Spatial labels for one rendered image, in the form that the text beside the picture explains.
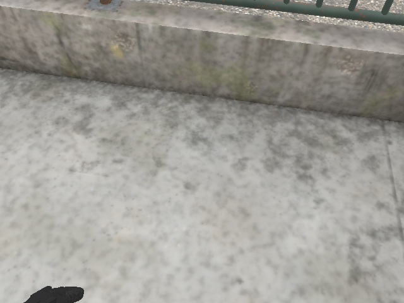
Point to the robot left hand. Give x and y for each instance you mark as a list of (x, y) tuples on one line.
[(57, 295)]

